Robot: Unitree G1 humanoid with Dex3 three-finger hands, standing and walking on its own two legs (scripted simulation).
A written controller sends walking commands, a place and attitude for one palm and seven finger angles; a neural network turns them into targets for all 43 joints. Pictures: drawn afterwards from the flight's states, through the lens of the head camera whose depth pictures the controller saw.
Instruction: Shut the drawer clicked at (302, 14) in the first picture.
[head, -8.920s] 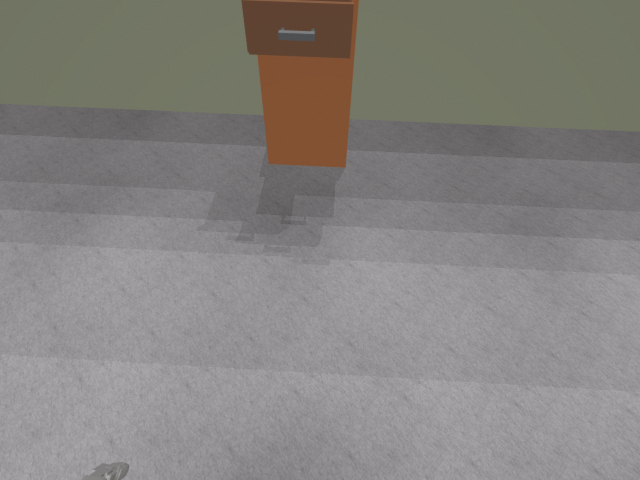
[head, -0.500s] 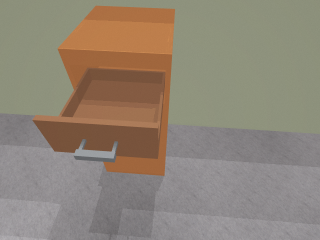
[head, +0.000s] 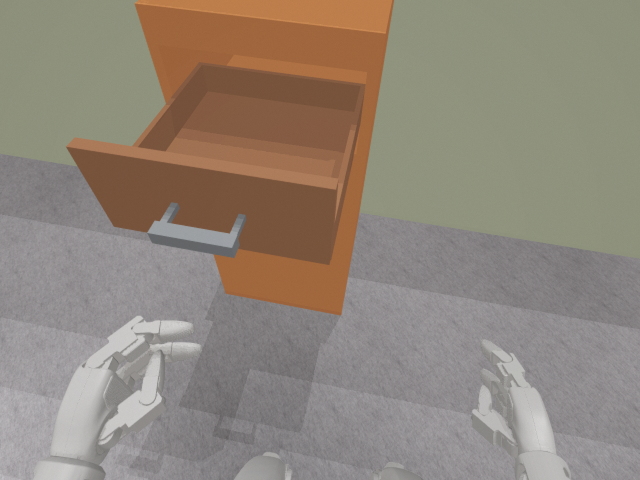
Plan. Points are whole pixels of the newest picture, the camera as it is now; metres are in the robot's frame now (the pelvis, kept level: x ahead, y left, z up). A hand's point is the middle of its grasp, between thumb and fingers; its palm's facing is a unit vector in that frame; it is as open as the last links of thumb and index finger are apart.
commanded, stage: raise the hand and make a fist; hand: left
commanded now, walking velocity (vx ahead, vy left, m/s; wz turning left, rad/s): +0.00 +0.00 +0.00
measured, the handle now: (200, 227) +0.41 +0.22 +0.07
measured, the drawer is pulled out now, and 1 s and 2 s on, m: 0.28 0.28 0.28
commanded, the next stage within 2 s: bring the fist close to the handle in 1.32 s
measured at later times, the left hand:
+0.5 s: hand (162, 352) +0.22 +0.18 +0.11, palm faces -0.07 -1.00 -0.04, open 3.1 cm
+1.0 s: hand (145, 326) +0.22 +0.18 +0.16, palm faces -0.05 -1.00 -0.08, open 3.3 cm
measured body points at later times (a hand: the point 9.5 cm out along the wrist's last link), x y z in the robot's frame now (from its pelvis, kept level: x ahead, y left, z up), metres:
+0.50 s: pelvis +0.02 +0.03 +0.03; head +0.05 +0.03 +0.48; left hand +0.21 +0.24 +0.11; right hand +0.19 -0.22 -0.03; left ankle +0.01 +0.12 -0.66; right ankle +0.03 -0.10 -0.66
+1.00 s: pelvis +0.03 +0.03 +0.05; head +0.02 +0.02 +0.50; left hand +0.21 +0.24 +0.17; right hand +0.22 -0.18 -0.01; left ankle +0.01 +0.12 -0.66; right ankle +0.03 -0.10 -0.66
